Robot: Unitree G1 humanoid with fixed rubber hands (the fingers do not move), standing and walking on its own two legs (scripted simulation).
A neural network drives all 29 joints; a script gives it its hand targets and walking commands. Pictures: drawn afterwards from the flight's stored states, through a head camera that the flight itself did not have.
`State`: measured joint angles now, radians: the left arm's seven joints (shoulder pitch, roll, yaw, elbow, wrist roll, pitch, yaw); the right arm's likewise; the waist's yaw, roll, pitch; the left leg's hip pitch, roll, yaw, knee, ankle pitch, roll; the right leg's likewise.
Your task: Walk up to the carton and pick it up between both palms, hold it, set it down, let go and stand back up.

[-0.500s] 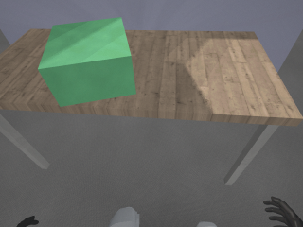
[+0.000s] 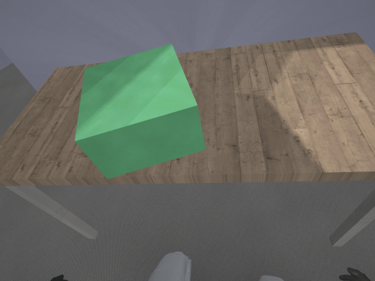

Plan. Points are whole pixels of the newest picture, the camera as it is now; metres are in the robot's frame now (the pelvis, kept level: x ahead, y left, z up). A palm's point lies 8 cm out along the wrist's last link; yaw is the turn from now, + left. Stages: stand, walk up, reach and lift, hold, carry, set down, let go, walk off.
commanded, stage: walk up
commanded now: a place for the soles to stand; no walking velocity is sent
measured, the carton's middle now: (141, 106) +0.56 +0.19 +0.04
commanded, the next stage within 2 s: none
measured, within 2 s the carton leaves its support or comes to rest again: neither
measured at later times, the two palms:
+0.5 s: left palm (27, 249) +0.19 +0.45 -0.06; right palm out of the picture +0.13 -0.17 -0.11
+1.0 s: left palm (16, 242) +0.22 +0.53 -0.09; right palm (249, 237) +0.21 -0.08 -0.06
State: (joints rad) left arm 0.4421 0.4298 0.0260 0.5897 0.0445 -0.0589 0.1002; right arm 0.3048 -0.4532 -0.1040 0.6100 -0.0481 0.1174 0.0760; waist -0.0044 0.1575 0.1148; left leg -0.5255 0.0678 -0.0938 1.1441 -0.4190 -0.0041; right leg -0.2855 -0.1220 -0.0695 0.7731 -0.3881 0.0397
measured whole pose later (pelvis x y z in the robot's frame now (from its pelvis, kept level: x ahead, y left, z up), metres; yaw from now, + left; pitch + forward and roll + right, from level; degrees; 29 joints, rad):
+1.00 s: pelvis +0.10 +0.21 +0.02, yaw -2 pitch -3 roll -1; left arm 0.11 0.45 0.03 0.93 -0.01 0.02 0.00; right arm 0.11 -0.34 0.00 0.85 0.03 0.00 -0.01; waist 0.01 -0.06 0.13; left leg -0.24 0.00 -0.03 0.60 -0.30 0.00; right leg -0.21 -0.08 0.02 0.53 -0.26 0.02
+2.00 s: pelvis +0.12 +0.18 +0.04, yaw +1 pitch -2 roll +0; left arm 0.06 0.34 0.05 1.11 -0.01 0.00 0.00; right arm 0.10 -0.32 -0.03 1.10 0.01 -0.02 -0.02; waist 0.00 -0.01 0.06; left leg -0.13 0.02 -0.09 0.36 -0.20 -0.04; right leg -0.09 -0.07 -0.07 0.35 -0.22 0.05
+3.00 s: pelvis +0.11 +0.18 +0.04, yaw +4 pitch -3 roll -1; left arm 0.15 0.35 0.05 1.06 0.00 0.00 0.00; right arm 0.15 -0.31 -0.02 1.11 0.01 0.00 -0.02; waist 0.01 0.00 0.07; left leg -0.17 0.01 -0.12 0.41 -0.19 -0.04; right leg -0.09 -0.09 -0.12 0.37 -0.22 0.05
